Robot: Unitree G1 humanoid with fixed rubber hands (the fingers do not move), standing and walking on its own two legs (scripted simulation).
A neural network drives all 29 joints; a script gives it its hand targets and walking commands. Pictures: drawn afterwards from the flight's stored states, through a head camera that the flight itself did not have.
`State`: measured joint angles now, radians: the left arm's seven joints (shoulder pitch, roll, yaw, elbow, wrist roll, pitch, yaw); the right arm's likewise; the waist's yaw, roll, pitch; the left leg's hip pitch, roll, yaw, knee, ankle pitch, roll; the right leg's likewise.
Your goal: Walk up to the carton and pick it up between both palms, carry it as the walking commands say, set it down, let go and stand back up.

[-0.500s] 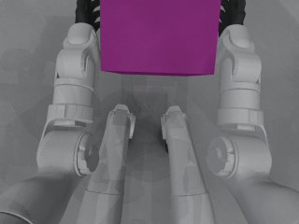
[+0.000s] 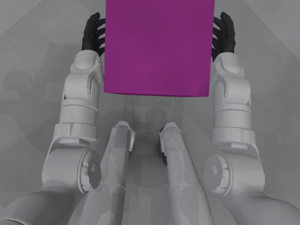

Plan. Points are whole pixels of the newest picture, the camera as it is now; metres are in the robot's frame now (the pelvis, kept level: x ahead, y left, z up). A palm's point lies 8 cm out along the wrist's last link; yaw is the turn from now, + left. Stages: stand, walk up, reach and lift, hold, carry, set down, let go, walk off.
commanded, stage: reach and lift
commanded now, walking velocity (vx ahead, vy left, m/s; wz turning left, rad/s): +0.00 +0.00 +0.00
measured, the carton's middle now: (156, 54) +0.48 -0.01 -0.11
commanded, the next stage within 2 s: none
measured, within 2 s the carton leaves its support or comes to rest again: neither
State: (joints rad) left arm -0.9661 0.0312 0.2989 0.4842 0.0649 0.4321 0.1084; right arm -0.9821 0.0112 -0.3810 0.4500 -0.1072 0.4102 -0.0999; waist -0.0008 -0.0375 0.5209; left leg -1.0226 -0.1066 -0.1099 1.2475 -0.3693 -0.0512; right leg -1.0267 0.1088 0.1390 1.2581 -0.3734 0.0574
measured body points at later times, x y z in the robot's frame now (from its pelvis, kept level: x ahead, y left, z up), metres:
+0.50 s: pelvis +0.03 +0.00 +0.06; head +0.22 +0.01 +0.46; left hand +0.45 +0.14 +0.01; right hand +0.46 -0.15 +0.02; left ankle +0.14 +0.13 -0.61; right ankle +0.14 -0.13 -0.61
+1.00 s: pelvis +0.12 +0.00 +0.12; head +0.17 +0.01 +0.57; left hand +0.44 +0.15 +0.10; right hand +0.45 -0.15 +0.12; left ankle +0.14 +0.13 -0.61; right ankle +0.14 -0.13 -0.61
